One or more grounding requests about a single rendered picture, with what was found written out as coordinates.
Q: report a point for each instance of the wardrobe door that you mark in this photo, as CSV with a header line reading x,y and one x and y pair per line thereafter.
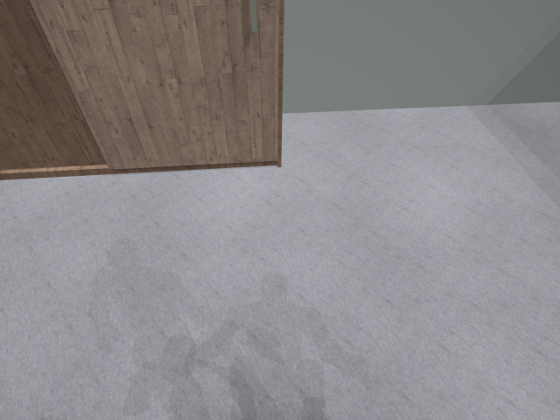
x,y
41,123
170,82

